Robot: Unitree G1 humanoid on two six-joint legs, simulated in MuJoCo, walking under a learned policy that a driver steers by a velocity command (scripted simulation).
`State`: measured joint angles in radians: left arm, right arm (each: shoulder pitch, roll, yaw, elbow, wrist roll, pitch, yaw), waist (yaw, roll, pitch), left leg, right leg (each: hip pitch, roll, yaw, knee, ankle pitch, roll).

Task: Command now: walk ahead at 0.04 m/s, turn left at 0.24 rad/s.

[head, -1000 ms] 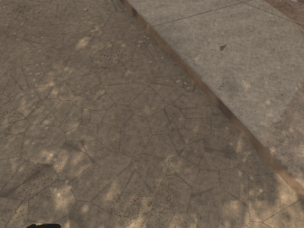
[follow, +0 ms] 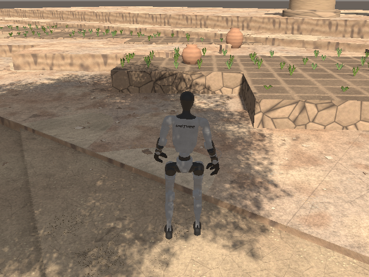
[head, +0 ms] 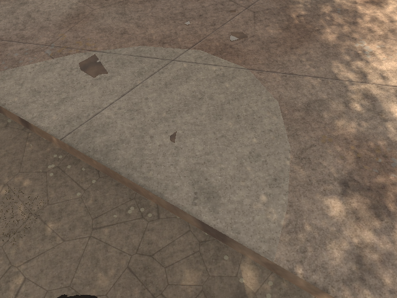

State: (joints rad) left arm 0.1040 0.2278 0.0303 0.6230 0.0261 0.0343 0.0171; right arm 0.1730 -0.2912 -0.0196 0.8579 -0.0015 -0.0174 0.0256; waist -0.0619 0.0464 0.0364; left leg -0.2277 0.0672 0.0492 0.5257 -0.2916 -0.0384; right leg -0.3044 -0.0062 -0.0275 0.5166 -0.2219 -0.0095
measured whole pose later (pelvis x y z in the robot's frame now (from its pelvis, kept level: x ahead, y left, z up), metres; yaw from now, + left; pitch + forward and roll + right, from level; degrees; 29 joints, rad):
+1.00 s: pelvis +0.05 +0.04 +0.00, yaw +34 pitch +2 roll -1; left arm 0.15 0.30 0.08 0.77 0.01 -0.05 0.01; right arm 0.19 -0.32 -0.07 0.66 0.02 0.04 -0.03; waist -0.01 0.04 0.00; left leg -0.35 -0.15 -0.25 0.74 -0.46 0.04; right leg -0.26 0.05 0.08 0.47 -0.25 -0.01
